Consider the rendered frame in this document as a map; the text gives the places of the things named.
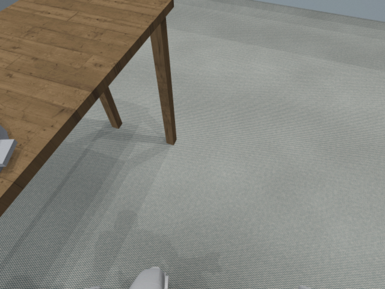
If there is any left robot thigh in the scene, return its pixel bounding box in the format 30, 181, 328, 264
129, 269, 169, 289

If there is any pot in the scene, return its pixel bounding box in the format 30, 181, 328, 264
0, 125, 17, 172

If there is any table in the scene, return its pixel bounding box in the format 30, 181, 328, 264
0, 0, 177, 217

